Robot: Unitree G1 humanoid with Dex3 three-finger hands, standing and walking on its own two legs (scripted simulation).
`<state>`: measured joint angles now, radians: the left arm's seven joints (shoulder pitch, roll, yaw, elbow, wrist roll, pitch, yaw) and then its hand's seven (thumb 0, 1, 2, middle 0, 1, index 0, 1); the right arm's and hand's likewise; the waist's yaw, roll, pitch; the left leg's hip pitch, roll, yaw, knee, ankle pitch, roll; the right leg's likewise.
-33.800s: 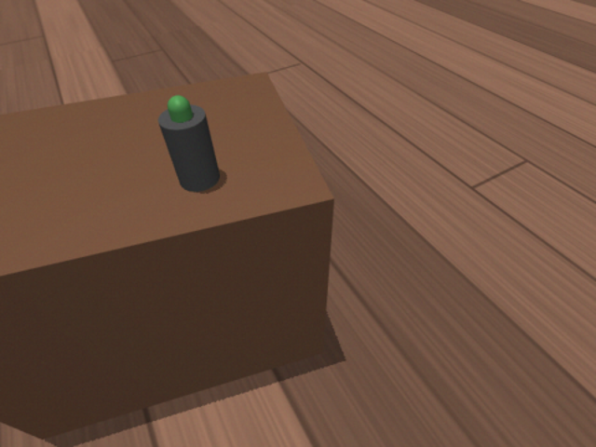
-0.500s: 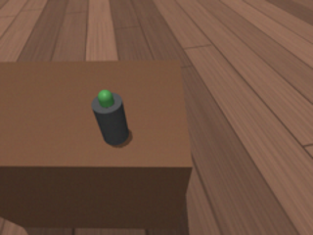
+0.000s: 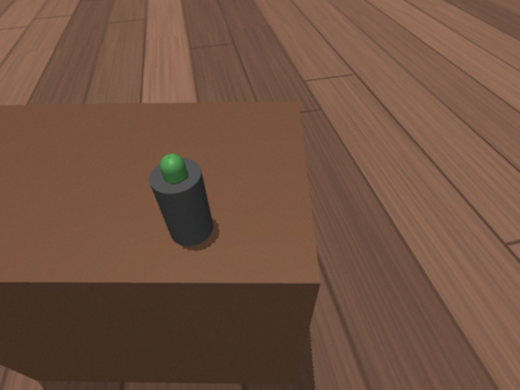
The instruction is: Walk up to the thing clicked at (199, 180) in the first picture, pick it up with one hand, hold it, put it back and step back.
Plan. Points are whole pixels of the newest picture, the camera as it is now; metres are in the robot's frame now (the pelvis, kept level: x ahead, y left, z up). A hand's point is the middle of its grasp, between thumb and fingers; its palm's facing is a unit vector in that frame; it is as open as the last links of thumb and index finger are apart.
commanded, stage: stand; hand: left
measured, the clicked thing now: (182, 196) +0.44 +0.15 +0.06
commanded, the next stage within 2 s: step back in 0.14 s
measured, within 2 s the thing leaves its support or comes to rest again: neither
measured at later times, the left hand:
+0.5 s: hand out of the picture +0.07 +0.30 -0.18, palm faces -0.01 -0.93 -0.37, open 7.4 cm
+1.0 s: hand out of the picture -0.07 +0.27 -0.15, palm faces -0.05 -0.91 -0.40, open 7.4 cm
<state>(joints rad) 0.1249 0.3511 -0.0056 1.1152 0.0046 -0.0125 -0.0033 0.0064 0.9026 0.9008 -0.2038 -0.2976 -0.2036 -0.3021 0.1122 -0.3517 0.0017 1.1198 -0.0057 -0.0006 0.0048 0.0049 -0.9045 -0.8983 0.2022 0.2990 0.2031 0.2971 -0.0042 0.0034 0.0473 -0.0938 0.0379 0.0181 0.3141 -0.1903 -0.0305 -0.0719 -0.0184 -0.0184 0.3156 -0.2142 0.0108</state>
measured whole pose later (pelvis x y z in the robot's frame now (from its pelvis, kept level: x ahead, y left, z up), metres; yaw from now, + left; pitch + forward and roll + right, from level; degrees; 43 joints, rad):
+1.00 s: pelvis -0.16 +0.01 -0.02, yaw -2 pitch -2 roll +2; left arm 0.17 0.34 0.06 0.89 0.03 0.04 -0.01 0.01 0.90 0.90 -0.21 -0.30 -0.21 -0.30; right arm 0.13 -0.41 -0.04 0.89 0.01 0.06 -0.01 0.01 -0.90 -0.90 0.20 0.30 0.20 0.30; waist 0.01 0.03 0.15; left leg -0.47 -0.12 -0.14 1.12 -0.49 0.00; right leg -0.26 0.00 0.05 0.60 -0.31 -0.02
